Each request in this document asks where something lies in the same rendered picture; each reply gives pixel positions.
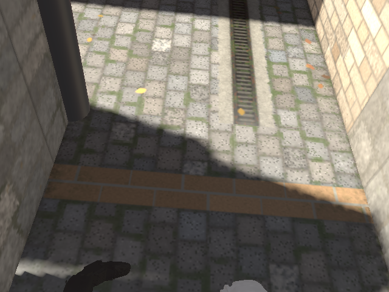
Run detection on robot left hand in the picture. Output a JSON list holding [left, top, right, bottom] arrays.
[[63, 260, 131, 292]]

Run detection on robot right thigh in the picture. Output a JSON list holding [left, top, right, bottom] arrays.
[[220, 280, 267, 292]]

